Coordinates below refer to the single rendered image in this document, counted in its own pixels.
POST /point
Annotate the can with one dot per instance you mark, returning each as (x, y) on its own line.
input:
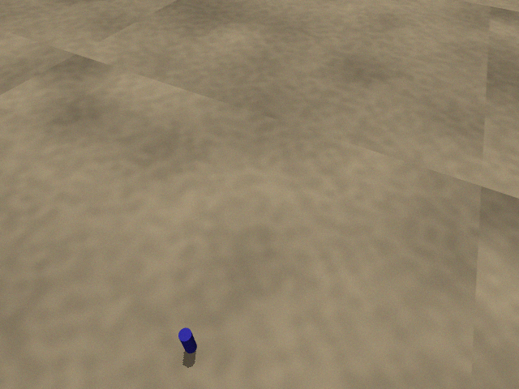
(187, 340)

